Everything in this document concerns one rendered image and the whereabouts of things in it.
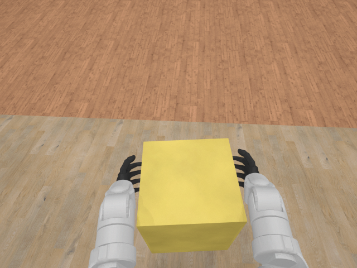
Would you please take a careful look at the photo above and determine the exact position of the left robot hand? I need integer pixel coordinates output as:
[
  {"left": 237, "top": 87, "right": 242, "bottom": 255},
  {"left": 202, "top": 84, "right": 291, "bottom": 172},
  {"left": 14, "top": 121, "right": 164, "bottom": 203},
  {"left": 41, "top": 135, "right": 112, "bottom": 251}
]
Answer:
[{"left": 117, "top": 155, "right": 142, "bottom": 192}]

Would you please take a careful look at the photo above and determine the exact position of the robot right forearm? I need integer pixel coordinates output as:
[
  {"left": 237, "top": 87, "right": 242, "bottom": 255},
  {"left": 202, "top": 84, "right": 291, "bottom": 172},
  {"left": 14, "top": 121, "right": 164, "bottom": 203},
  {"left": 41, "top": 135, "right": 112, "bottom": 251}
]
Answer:
[{"left": 244, "top": 173, "right": 309, "bottom": 268}]

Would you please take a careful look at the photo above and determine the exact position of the right robot hand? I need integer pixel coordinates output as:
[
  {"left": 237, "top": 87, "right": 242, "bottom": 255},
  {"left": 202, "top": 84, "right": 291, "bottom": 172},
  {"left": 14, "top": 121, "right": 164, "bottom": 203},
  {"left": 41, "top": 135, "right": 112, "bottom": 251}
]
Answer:
[{"left": 233, "top": 149, "right": 259, "bottom": 187}]

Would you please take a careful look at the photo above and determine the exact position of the carton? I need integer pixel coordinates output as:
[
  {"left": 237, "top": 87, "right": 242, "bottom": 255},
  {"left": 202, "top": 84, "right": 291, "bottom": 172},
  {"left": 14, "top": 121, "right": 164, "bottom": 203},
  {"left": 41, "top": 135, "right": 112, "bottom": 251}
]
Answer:
[{"left": 136, "top": 138, "right": 247, "bottom": 253}]

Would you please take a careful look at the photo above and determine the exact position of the robot left forearm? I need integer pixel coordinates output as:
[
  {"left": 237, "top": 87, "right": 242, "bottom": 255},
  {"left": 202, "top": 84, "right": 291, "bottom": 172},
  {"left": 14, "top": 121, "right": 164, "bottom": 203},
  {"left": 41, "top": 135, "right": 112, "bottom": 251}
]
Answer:
[{"left": 88, "top": 180, "right": 136, "bottom": 268}]

